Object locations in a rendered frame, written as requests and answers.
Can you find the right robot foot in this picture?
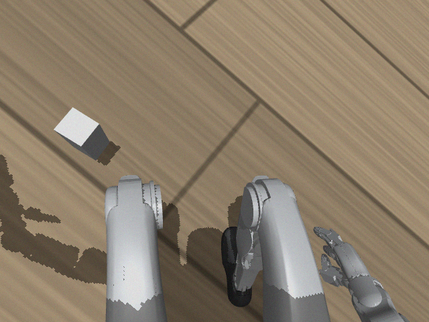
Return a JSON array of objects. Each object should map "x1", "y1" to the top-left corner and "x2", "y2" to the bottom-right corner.
[{"x1": 221, "y1": 227, "x2": 252, "y2": 307}]

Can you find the right robot hand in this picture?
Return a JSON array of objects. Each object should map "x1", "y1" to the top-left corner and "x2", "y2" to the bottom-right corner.
[{"x1": 313, "y1": 227, "x2": 371, "y2": 288}]

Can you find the carton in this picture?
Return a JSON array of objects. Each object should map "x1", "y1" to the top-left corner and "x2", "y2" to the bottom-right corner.
[{"x1": 54, "y1": 108, "x2": 110, "y2": 160}]

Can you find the right robot arm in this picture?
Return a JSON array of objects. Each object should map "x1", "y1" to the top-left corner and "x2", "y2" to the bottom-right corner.
[{"x1": 348, "y1": 276, "x2": 409, "y2": 322}]

